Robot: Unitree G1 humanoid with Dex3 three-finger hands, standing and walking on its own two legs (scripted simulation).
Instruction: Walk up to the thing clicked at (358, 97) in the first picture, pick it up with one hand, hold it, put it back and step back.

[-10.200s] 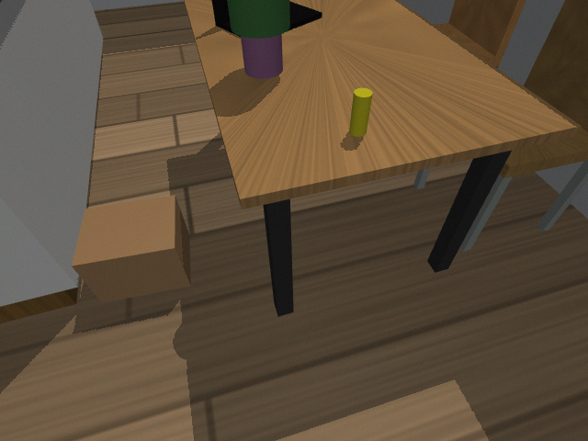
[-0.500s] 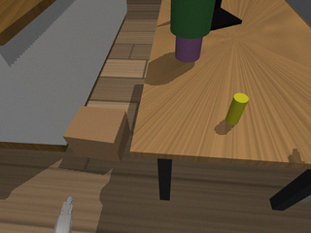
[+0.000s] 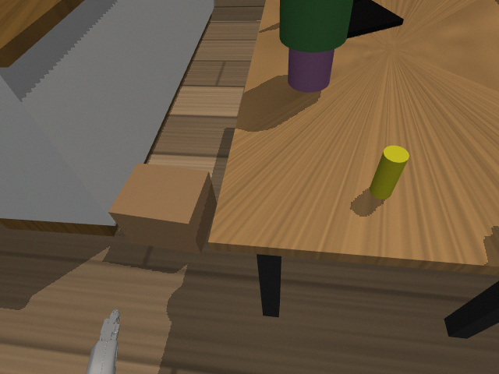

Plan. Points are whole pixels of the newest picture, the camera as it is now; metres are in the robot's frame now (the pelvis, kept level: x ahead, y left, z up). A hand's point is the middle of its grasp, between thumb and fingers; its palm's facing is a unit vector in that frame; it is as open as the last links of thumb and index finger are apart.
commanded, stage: go down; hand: right
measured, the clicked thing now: (387, 173) +0.49 -0.20 +0.02
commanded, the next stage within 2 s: approach in 1.00 s
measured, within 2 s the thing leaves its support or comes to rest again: neither
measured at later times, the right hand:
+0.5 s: hand out of the picture +0.38 -0.38 +0.15, palm faces +0.20 +0.98 +0.01, open 17.5 cm
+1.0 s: hand out of the picture +0.40 -0.39 +0.16, palm faces +0.21 +0.98 +0.00, open 17.5 cm
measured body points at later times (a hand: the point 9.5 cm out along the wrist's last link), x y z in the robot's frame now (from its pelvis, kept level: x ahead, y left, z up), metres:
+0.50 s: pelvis -0.01 +0.00 -0.01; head +0.04 -0.03 +0.44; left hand +0.14 +0.27 -0.07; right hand +0.37 -0.44 +0.16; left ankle -0.03 +0.13 -0.72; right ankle +0.01 -0.12 -0.72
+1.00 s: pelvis +0.00 +0.00 -0.01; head +0.06 -0.03 +0.43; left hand +0.14 +0.26 -0.07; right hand +0.38 -0.44 +0.16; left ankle -0.03 +0.13 -0.72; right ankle +0.01 -0.12 -0.72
